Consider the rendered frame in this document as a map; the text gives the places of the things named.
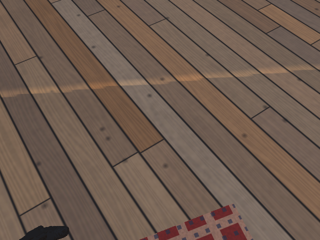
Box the left robot hand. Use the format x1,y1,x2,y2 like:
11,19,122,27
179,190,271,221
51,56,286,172
19,225,69,240

